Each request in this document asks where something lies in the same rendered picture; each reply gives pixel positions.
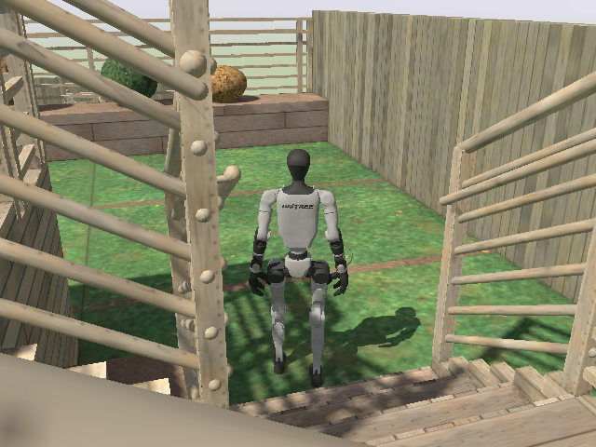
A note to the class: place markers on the left robot hand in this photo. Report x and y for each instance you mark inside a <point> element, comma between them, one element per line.
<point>254,282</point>

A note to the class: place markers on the right robot upper arm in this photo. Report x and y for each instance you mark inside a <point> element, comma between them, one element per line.
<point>327,199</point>

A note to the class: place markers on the robot right forearm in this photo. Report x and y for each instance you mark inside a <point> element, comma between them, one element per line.
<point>338,254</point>

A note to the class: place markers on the right robot hand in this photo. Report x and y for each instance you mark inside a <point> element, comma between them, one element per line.
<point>343,282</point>

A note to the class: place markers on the left robot foot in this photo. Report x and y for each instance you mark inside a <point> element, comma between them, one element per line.
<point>279,367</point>

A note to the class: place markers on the robot torso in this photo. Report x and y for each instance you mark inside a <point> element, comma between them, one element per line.
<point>298,226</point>

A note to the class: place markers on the robot left forearm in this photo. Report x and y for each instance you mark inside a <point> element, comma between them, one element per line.
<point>259,247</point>

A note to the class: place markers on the left robot upper arm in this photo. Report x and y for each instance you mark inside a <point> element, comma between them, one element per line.
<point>269,197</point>

